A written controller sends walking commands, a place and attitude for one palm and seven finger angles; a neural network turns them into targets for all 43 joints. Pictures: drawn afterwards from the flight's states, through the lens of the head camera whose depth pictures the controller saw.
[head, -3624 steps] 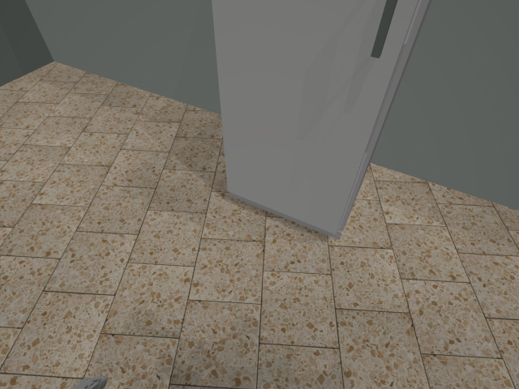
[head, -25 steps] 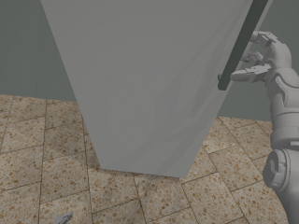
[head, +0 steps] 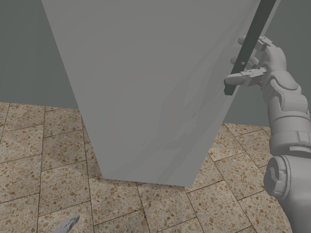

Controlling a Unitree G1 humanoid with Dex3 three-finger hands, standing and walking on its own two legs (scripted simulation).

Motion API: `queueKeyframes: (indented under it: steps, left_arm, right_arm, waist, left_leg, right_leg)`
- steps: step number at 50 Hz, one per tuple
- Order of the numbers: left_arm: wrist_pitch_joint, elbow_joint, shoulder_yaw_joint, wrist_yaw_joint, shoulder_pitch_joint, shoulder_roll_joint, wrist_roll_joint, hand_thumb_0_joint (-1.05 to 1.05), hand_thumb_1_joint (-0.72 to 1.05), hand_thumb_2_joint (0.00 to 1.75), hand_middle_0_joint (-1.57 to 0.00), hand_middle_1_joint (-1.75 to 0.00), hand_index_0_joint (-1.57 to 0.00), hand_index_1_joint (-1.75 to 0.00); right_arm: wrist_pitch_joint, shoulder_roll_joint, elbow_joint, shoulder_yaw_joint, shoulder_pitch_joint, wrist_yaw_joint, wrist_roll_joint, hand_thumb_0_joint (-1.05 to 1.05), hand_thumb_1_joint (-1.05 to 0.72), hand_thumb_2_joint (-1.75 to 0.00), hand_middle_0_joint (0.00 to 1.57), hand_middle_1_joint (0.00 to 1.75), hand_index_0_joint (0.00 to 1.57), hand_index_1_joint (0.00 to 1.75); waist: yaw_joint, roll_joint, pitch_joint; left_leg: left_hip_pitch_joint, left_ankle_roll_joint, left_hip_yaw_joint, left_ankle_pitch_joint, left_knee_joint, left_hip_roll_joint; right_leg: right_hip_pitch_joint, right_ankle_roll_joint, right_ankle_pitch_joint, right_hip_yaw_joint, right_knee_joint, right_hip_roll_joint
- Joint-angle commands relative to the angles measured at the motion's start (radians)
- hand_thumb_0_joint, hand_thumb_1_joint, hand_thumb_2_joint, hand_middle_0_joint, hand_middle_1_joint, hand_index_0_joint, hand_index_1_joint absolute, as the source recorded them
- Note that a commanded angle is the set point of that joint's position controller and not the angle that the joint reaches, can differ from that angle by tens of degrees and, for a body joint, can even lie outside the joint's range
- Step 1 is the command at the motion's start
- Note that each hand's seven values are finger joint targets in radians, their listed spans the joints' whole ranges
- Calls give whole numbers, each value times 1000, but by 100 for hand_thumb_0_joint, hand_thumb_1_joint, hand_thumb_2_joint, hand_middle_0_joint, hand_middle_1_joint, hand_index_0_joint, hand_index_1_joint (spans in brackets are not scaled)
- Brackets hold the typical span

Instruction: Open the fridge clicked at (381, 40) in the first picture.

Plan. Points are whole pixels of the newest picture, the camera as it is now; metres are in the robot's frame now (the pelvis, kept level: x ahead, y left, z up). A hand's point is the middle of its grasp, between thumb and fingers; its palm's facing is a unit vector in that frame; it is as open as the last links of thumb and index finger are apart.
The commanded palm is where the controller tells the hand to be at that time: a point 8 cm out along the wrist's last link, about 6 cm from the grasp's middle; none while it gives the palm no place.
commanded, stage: slide the fingers in behind the handle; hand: right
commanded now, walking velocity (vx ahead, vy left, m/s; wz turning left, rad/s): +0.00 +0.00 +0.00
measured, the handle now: (243, 49) +0.52 -0.15 +0.25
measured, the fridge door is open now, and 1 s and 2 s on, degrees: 0 0 0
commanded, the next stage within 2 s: grip the handle and tug to test in 0.90 s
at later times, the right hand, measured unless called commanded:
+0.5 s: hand (240, 65) +0.46 -0.14 +0.24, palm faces +0.00 +1.00 +0.00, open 14.0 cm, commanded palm +0.44 -0.19 +0.24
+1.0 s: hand (238, 62) +0.47 -0.14 +0.24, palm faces -0.01 +1.00 +0.00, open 13.9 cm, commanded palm +0.44 -0.19 +0.24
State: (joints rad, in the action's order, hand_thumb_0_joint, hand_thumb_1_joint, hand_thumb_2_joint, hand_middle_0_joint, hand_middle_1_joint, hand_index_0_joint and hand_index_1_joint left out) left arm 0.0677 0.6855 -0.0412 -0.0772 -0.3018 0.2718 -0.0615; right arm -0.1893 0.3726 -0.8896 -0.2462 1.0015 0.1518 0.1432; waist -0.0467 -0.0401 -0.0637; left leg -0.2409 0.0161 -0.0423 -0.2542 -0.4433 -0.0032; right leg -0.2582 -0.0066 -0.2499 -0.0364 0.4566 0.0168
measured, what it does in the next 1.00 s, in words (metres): stands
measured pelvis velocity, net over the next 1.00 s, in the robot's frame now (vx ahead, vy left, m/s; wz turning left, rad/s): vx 0.00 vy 0.00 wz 0.02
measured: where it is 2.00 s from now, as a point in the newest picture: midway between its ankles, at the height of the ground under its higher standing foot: outside the picture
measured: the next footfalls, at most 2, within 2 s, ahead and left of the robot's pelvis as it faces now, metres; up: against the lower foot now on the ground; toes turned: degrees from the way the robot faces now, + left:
none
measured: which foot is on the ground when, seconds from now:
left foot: down 0.00-1.00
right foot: down 0.00-1.00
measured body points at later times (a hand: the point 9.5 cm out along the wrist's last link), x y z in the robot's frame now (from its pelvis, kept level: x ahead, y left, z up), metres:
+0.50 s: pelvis +0.00 +0.00 +0.00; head +0.00 +0.01 +0.45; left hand +0.10 +0.26 -0.11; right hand +0.45 -0.20 +0.24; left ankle -0.02 +0.11 -0.74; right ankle -0.01 -0.12 -0.74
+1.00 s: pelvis +0.00 +0.00 +0.00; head +0.00 +0.01 +0.45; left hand +0.07 +0.25 -0.12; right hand +0.46 -0.19 +0.25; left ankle -0.02 +0.11 -0.74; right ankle -0.01 -0.12 -0.74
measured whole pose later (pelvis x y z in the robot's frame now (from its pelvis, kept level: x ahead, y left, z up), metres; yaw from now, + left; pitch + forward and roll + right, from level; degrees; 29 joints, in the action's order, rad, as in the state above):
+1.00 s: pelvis +0.00 +0.00 +0.00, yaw +1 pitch +3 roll +0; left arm 0.07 0.70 -0.03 -0.07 -0.34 0.26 -0.06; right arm -0.16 0.35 -0.88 -0.25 0.99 0.11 0.13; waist -0.06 -0.04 -0.06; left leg -0.24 0.01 -0.02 -0.24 -0.43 0.00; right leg -0.25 -0.01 -0.25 -0.05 0.44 0.02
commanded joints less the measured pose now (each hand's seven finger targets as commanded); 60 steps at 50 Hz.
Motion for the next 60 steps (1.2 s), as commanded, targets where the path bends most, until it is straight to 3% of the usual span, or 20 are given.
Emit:
queueKeyframes:
  steps: [1,2,8,14,19,23,25,26,31,34,41,42,46,48,50,51,53,56,58,60]
  left_arm:
    - [42,-112,46,-10,11,129,3,0,90,90,-20,-30,-20,-30]
    - [43,-110,45,-11,10,130,2,0,90,90,-20,-30,-20,-30]
    - [52,-116,50,-3,8,124,2,0,90,90,-20,-30,-20,-30]
    - [44,-112,47,-1,28,124,-1,0,90,90,-20,-30,-20,-30]
    - [36,-112,45,-8,34,123,1,0,90,90,-20,-30,-20,-30]
    - [45,-117,47,-10,33,118,2,0,90,90,-20,-30,-20,-30]
    - [50,-117,43,-9,39,112,-1,0,90,90,-20,-30,-20,-30]
    - [50,-113,45,-9,38,114,-2,0,90,90,-20,-30,-20,-30]
    - [42,-94,43,-12,21,126,5,0,90,90,-20,-30,-20,-30]
    - [46,-98,41,-10,19,117,7,0,90,90,-20,-30,-20,-30]
    - [45,-102,45,-9,3,127,7,0,90,90,-20,-30,-20,-30]
    - [46,-103,43,-9,9,124,6,0,90,90,-20,-30,-20,-30]
    - [48,-113,51,-6,2,123,7,0,90,90,-20,-30,-20,-30]
    - [49,-113,47,-3,16,117,2,0,90,90,-20,-30,-20,-30]
    - [48,-105,49,-6,13,123,1,0,90,90,-20,-30,-20,-30]
    - [48,-108,51,-7,11,128,4,0,90,90,-20,-30,-20,-30]
    - [47,-111,48,-8,19,124,2,0,90,90,-20,-30,-20,-30]
    - [47,-110,53,-9,14,127,4,0,90,90,-20,-30,-20,-30]
    - [50,-118,49,-6,30,118,2,0,90,90,-20,-30,-20,-30]
    - [47,-117,49,-7,34,118,0,0,90,90,-20,-30,-20,-30]
  right_arm:
    - [87,216,211,-40,562,-22,5,0,50,-30,30,120,30,120]
    - [92,249,211,-71,567,-28,3,0,50,-30,30,120,30,120]
    - [116,200,289,-37,573,-28,-2,0,50,-30,30,120,30,120]
    - [64,191,272,-53,469,-26,10,0,50,-30,30,120,30,120]
    - [44,201,255,-51,513,-44,1,0,50,-30,30,120,30,120]
    - [81,195,322,-36,571,-46,1,0,50,-30,30,120,30,120]
    - [83,137,326,8,574,-39,5,0,50,-30,30,120,30,120]
    - [80,114,291,26,553,-39,8,0,50,-30,30,120,30,120]
    - [64,186,202,-32,578,-60,-1,0,50,-30,30,120,30,120]
    - [88,148,223,3,626,-65,-10,0,50,-30,30,120,30,120]
    - [101,209,173,-51,548,-54,-15,0,50,-30,30,120,30,120]
    - [99,208,180,-52,561,-54,-14,0,50,-30,30,120,30,120]
    - [107,199,247,-47,543,-49,-12,0,50,-30,30,120,30,120]
    - [94,149,268,-14,539,-45,-2,0,50,-30,30,120,30,120]
    - [77,170,242,-32,527,-43,3,0,50,-30,30,120,30,120]
    - [78,182,244,-43,516,-46,6,0,45,-32,30,121,30,121]
    - [74,193,282,-45,537,-47,0,0,36,-36,32,122,32,122]
    - [77,207,284,-55,516,-48,-1,0,22,-42,33,124,33,124]
    - [82,177,338,-31,539,-44,1,0,13,-46,34,125,34,125]
    - [72,173,325,-33,504,-40,4,0,3,-50,35,127,35,127]
  waist:
    - [-10,64,-286]
    - [-7,60,-305]
    - [2,21,-364]
    - [17,65,-297]
    - [1,71,-253]
    - [1,18,-325]
    - [-7,-6,-320]
    - [-16,35,-291]
    - [-11,59,-264]
    - [-22,42,-296]
    - [2,75,-293]
    - [-1,44,-287]
    - [6,51,-339]
    - [2,14,-312]
    - [0,56,-281]
    - [3,79,-287]
    - [7,38,-298]
    - [6,78,-309]
    - [8,8,-338]
    - [11,30,-328]
  left_leg:
    - [64,7,26,339,45,2]
    - [74,8,31,349,43,2]
    - [95,14,27,406,28,-2]
    - [104,12,22,407,37,-3]
    - [74,7,28,341,56,1]
    - [84,13,31,352,48,0]
    - [63,15,25,345,46,-2]
    - [52,12,24,334,53,-3]
    - [39,10,23,280,61,2]
    - [46,10,24,312,49,2]
    - [77,11,25,331,49,0]
    - [71,12,29,337,48,2]
    - [99,14,23,386,38,-3]
    - [75,16,23,377,41,-4]
    - [64,13,21,337,51,-6]
    - [80,11,21,340,55,-5]
    - [81,13,25,354,49,-3]
    - [96,12,24,369,51,-5]
    - [95,16,28,396,42,-3]
    - [98,14,25,397,43,-5]
  right_leg:
    - [140,-45,260,28,-19,-4]
    - [143,-46,266,28,-18,-6]
    - [192,-41,333,26,-13,-4]
    - [148,-43,318,17,-25,-5]
    - [129,-47,253,15,-31,-6]
    - [181,-43,282,24,-25,-4]
    - [201,-37,288,26,-24,-3]
    - [193,-42,280,26,-21,0]
    - [147,-40,228,35,-33,-3]
    - [166,-39,255,34,-29,-3]
    - [140,-41,265,26,-32,0]
    - [140,-42,266,24,-32,-2]
    - [171,-41,326,23,-22,1]
    - [178,-38,321,22,-24,1]
    - [156,-40,275,25,-31,2]
    - [150,-43,276,21,-31,0]
    - [158,-43,289,21,-31,-1]
    - [162,-45,304,20,-26,1]
    - [192,-42,333,19,-20,-2]
    - [184,-41,330,17,-22,-3]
